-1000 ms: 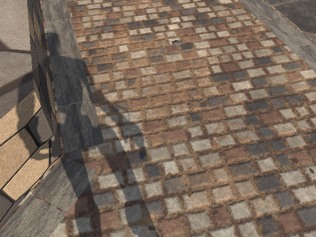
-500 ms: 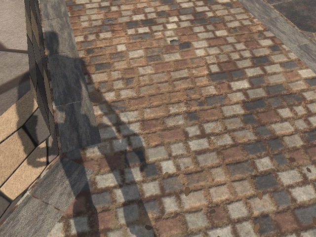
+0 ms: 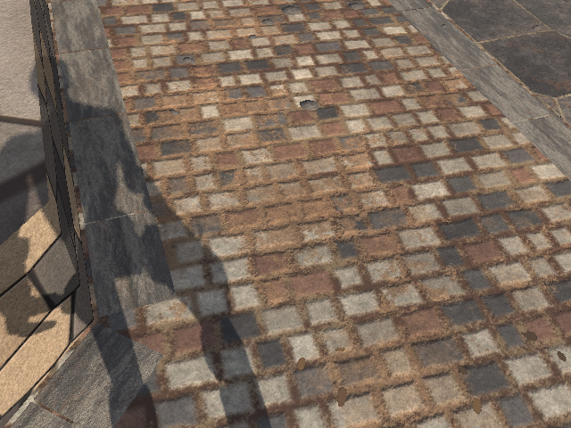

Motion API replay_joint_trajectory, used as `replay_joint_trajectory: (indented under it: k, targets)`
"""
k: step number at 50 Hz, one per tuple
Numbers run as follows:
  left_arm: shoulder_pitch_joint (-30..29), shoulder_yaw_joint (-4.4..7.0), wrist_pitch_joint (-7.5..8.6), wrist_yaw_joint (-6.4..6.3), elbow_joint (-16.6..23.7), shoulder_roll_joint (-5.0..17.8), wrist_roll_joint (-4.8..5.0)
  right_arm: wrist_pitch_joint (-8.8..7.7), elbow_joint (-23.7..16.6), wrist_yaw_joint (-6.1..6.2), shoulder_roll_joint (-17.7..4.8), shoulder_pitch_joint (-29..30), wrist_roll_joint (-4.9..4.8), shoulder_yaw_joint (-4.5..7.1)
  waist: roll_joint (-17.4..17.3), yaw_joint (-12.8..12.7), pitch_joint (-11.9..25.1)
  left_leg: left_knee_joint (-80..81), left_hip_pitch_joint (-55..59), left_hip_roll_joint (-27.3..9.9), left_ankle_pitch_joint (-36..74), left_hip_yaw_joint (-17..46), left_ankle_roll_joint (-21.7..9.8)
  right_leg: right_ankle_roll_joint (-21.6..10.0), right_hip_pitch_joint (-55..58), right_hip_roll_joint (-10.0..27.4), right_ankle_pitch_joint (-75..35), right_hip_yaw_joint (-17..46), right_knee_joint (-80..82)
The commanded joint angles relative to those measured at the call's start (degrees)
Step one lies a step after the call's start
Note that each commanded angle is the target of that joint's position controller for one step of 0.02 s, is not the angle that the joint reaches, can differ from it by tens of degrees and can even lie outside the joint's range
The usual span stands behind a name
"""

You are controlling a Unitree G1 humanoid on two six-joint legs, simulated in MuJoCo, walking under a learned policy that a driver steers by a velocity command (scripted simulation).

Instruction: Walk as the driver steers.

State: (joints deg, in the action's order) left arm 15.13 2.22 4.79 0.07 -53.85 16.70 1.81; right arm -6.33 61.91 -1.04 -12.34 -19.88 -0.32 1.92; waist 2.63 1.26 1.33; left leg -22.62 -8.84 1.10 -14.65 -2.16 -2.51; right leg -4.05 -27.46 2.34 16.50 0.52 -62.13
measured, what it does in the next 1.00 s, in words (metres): walks ahead: right foot, then left foot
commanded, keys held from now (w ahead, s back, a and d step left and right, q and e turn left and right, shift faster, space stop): w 0.56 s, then no key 0.44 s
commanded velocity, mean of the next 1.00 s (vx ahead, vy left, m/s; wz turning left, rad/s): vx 0.36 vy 0.00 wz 0.00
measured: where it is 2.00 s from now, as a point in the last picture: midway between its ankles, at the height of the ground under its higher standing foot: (294, 417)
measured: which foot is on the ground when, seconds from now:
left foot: down 0.00-0.36, up 0.38-0.80, down 0.82-1.00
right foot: up 0.00-0.32, down 0.34-0.84, up 0.86-1.00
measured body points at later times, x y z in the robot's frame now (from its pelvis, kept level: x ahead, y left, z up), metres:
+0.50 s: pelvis +0.28 -0.05 -0.01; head +0.31 -0.05 +0.44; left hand +0.39 +0.21 -0.13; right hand +0.31 -0.32 -0.15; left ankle +0.17 +0.09 -0.64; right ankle +0.34 -0.13 -0.74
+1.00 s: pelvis +0.49 -0.01 -0.01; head +0.52 +0.01 +0.43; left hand +0.54 +0.26 -0.16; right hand +0.62 -0.25 -0.13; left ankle +0.59 +0.08 -0.74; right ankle +0.43 -0.15 -0.70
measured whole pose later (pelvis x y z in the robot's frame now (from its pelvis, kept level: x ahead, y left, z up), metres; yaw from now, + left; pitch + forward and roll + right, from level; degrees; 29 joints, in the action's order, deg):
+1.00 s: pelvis +0.49 -0.01 -0.01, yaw -1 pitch +1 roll +0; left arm 11.8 2.0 -0.3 -1.8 -57.2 15.3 0.5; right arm -3.0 52.1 -0.5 -12.4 -5.7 1.4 1.3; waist 1.6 -0.9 -2.7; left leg -26.8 -23.1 1.2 -4.8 -2.6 -3.3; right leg 2.1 -19.9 1.3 31.1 1.7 -53.0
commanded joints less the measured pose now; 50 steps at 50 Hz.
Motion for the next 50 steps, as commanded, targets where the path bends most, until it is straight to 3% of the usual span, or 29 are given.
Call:
replay_joint_trajectory:
  k: [1,4,7,11,14,16,17,18,19,20,21,22,23,24,25,27,29,32,36,39,40,41,42,43,44,45,46,47,50]
  targets:
    - [-3.2,1.16,0.85,0.51,3.6,3.9,-0.80,-0.32,-2.2,0.38,-6.9,-1.7,0.32,0.51,-8.4,0.0,-6.4,16.2,7.1,-13.2,4.3,15.1,-6.4,1.4,-15.9,4.8,-8.2,1.5,2.8]
    - [-9.3,0.71,0.34,0.53,6.1,2.0,-0.94,0.18,-2.1,1.46,-8.4,-4.3,0.44,0.65,-6.5,1.1,-7.0,16.8,7.2,-12.6,14.5,10.8,-7.6,3.7,-17.3,4.4,-12.9,0.0,11.4]
    - [-16.3,0.01,0.54,0.96,8.6,0.6,-0.62,0.52,-2.5,2.09,-9.2,-5.6,0.27,0.69,-6.9,2.8,-7.8,18.2,5.5,-11.4,15.9,7.3,-7.2,4.2,-13.1,2.6,-19.3,-1.9,22.9]
    - [-22.0,-0.28,0.86,2.16,10.7,0.7,-0.29,1.20,-1.8,2.11,-9.1,-8.8,-0.20,0.93,-7.0,3.5,-9.9,17.6,9.3,-13.4,17.8,5.8,-7.2,2.7,-11.1,1.4,-21.3,-2.1,30.0]
    - [-21.7,0.29,1.36,3.07,11.6,2.5,-0.29,2.02,-2.2,2.19,-10.3,-7.9,-0.38,1.64,-7.5,1.1,-8.2,12.7,15.3,-15.6,28.5,5.2,-6.1,0.2,-8.1,0.3,-16.7,-2.0,32.6]
    - [-13.4,1.86,1.38,2.86,9.7,5.5,-0.22,2.76,-3.0,2.31,-11.8,-6.2,-0.01,2.25,-10.0,-4.0,-1.4,1.8,17.1,-15.3,49.4,4.2,-5.0,-2.1,4.0,-3.3,-12.9,-4.4,32.1]
    - [-3.4,3.25,1.13,2.42,6.6,7.9,-0.02,3.23,-3.6,2.29,-11.1,-5.5,0.37,1.96,-9.6,-8.8,4.7,-10.0,13.4,-12.7,52.9,2.3,-3.4,-3.8,17.3,-4.2,-13.9,-5.0,32.6]
    - [7.2,4.31,0.78,1.75,4.3,11.7,-0.80,3.17,-5.2,2.20,-9.2,-6.2,1.30,1.05,-3.9,-11.7,13.1,-27.9,-1.0,-9.6,35.5,1.1,-2.0,-7.4,36.8,6.4,-12.5,7.3,30.1]
    - [10.8,4.78,0.52,2.25,2.4,14.3,-1.26,1.78,-4.9,1.19,0.2,-14.8,0.78,-1.39,13.3,-6.4,23.0,-48.4,-22.5,2.4,-11.6,3.6,1.3,-17.1,54.9,19.9,4.3,37.4,38.4]
    - [9.0,3.19,0.62,2.23,2.6,8.7,-1.04,0.03,-4.8,0.91,-5.9,-9.7,-0.90,-0.06,8.3,-8.6,19.3,-55.3,-28.6,0.7,-17.3,10.9,-0.1,-14.6,51.5,18.5,8.5,42.5,45.4]
    - [3.3,2.57,0.92,1.99,3.4,6.8,-1.01,-1.03,-7.3,0.79,-9.4,-3.4,-2.54,0.99,6.2,-7.3,9.2,-56.6,-32.7,-2.2,-13.1,9.2,-1.0,-12.2,42.8,17.2,4.7,33.4,46.5]
    - [-1.9,2.14,1.29,2.00,4.5,5.7,-1.26,-1.50,-8.2,1.26,-9.8,0.1,-2.46,1.03,-0.2,-5.3,4.5,-54.1,-30.4,-5.4,-7.4,7.8,-1.2,-11.1,33.0,15.5,-3.0,26.2,48.2]
    - [-4.7,1.81,1.63,2.24,4.8,4.4,-1.86,-1.28,-8.4,1.70,-9.4,1.5,-1.64,1.53,-2.2,-3.4,1.3,-50.8,-27.8,-7.4,-4.1,7.1,-1.0,-10.4,25.4,13.5,-9.3,20.5,49.6]
    - [-5.8,1.42,1.94,2.38,4.6,3.1,-2.47,-0.54,-8.3,1.80,-8.3,-0.1,-1.18,1.65,-0.8,-1.2,1.0,-48.7,-23.8,-9.1,-2.1,7.6,-0.9,-9.9,21.0,11.7,-11.5,16.8,51.3]
    - [-5.9,1.28,2.02,2.58,4.1,2.4,-2.37,0.24,-8.2,1.86,-6.8,-1.1,-1.02,1.56,0.1,-0.2,0.5,-46.9,-22.1,-9.6,-1.6,7.5,-0.7,-10.1,18.5,10.8,-12.0,14.8,52.9]
    - [-4.5,1.39,2.23,2.31,2.8,3.3,-1.85,1.38,-8.9,2.03,-5.7,-0.3,-0.80,1.53,0.6,0.6,-1.9,-42.7,-22.8,-10.5,-1.0,6.4,0.3,-10.7,15.0,10.2,-13.3,11.1,55.4]
    - [-2.8,1.74,2.17,1.47,2.0,5.1,-2.04,1.78,-11.1,2.26,-6.5,4.5,-0.11,1.74,-0.3,0.1,-4.5,-36.6,-26.6,-10.8,3.6,5.6,2.0,-11.1,14.4,10.0,-19.3,8.6,56.5]
    - [-1.7,1.68,1.32,0.40,1.4,5.7,-2.30,1.25,-12.9,1.87,-5.0,9.7,0.58,1.18,-0.3,-0.9,-4.2,-21.5,-22.9,-8.3,13.8,2.8,3.0,-8.3,13.5,6.1,-36.5,0.5,53.6]
    - [2.8,1.57,0.22,-0.17,-0.9,6.6,-1.63,1.11,-14.4,1.01,-5.2,16.0,0.12,0.82,0.9,-3.6,-1.9,-10.8,-17.7,-4.5,22.8,1.8,2.7,-6.7,18.6,6.5,-36.4,-0.4,50.4]
    - [1.7,1.75,-0.99,-0.62,-1.7,6.9,-1.14,0.81,-14.9,0.39,-8.0,15.6,0.59,1.57,1.7,-1.9,-0.4,-6.4,-15.8,-3.8,18.5,3.6,0.5,-4.9,24.5,8.9,-35.4,2.1,44.4]
    - [0.3,1.80,-1.34,-0.78,-1.6,7.0,-0.96,0.62,-13.9,0.34,-8.9,12.6,0.91,2.03,1.3,0.2,0.7,-3.7,-11.9,-3.1,19.7,3.1,-0.4,-3.8,25.0,8.3,-35.3,2.1,40.7]
    - [1.3,1.57,-1.52,-0.81,-1.7,6.1,-1.30,0.41,-12.3,0.59,-11.1,8.4,1.39,2.88,-0.6,1.5,3.1,-1.0,-5.2,-3.0,27.4,2.8,-1.5,-2.0,24.5,5.3,-34.8,1.1,34.2]
    - [5.2,0.79,-1.22,-0.73,-1.5,4.0,-2.69,0.41,-11.8,0.88,-15.1,4.8,2.16,3.63,-7.0,0.5,9.3,-5.5,7.6,-10.7,52.3,9.1,-4.5,0.6,18.0,1.2,-21.5,-0.9,23.7]
    - [13.8,-1.19,-1.14,-0.31,-3.7,-2.3,-2.70,1.37,-11.1,1.05,-13.6,2.9,2.42,2.92,-17.5,-1.8,17.1,-6.8,21.9,-22.3,60.9,21.9,-14.8,4.1,5.7,-4.0,10.8,-1.4,8.5]
    - [12.4,-0.63,-1.63,-0.16,-4.4,0.8,-1.55,2.00,-11.1,0.62,-8.7,2.1,1.35,1.60,-14.5,0.0,19.2,-4.0,19.8,-23.1,52.4,26.1,-16.6,5.3,3.4,-4.0,24.7,3.3,1.4]
    - [8.3,0.35,-2.37,-0.31,-3.4,4.4,-0.55,2.20,-11.3,0.27,-8.6,5.2,0.61,1.35,-11.1,-0.2,14.3,-1.2,13.8,-21.1,39.2,24.2,-14.7,5.4,0.9,-2.3,23.9,4.7,-1.6]
    - [4.7,0.68,-3.39,-0.99,-2.8,4.7,-0.41,2.34,-12.1,0.31,-8.3,9.4,0.70,1.11,-7.7,-1.0,9.6,1.2,7.5,-19.1,29.0,21.9,-12.5,5.8,-0.1,-0.6,20.9,4.0,-1.1]
    - [2.8,0.93,-4.48,-1.66,-2.6,4.4,-0.85,2.45,-12.8,0.47,-7.9,13.3,1.05,0.82,-6.8,-2.0,6.0,4.0,0.8,-17.8,20.6,19.9,-11.1,6.3,0.8,0.9,17.9,3.7,1.8]
    - [3.3,0.80,-6.38,-2.93,-3.2,2.4,-1.62,3.23,-13.0,0.89,-8.3,17.6,2.45,1.05,-10.8,-4.2,3.6,8.3,-10.1,-13.2,8.8,14.3,-9.0,6.6,10.2,0.7,12.3,1.5,13.7]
